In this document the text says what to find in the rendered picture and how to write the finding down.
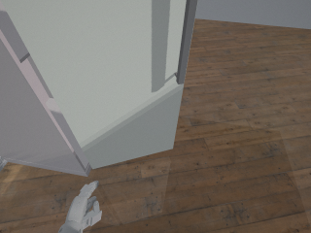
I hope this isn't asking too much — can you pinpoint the handle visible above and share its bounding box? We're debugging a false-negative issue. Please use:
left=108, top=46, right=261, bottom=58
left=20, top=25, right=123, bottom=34
left=174, top=0, right=198, bottom=84

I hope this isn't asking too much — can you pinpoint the left robot forearm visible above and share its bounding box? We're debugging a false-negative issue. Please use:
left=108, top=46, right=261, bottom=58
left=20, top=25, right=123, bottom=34
left=57, top=221, right=84, bottom=233

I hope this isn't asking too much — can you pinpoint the fridge door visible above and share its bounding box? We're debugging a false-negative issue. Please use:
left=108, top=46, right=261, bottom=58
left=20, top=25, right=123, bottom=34
left=0, top=0, right=198, bottom=170

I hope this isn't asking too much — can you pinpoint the robot left hand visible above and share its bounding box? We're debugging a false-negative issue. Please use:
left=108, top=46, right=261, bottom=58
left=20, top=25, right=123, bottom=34
left=65, top=181, right=102, bottom=229

